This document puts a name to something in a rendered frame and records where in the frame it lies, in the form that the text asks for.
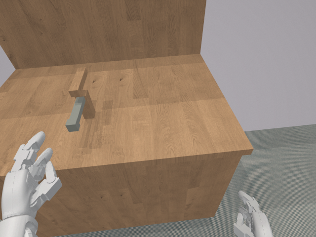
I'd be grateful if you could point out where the robot left hand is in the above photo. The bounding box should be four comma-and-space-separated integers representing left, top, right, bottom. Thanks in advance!
1, 131, 62, 220

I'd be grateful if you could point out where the robot left forearm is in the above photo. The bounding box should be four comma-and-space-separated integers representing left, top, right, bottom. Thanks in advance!
0, 214, 38, 237

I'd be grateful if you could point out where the robot right hand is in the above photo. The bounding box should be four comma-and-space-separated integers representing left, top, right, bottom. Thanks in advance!
234, 191, 273, 237

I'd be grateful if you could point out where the counter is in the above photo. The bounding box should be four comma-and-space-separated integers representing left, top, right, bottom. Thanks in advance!
0, 0, 254, 237

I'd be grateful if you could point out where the tap lever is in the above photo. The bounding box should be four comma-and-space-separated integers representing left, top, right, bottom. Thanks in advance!
65, 96, 85, 132

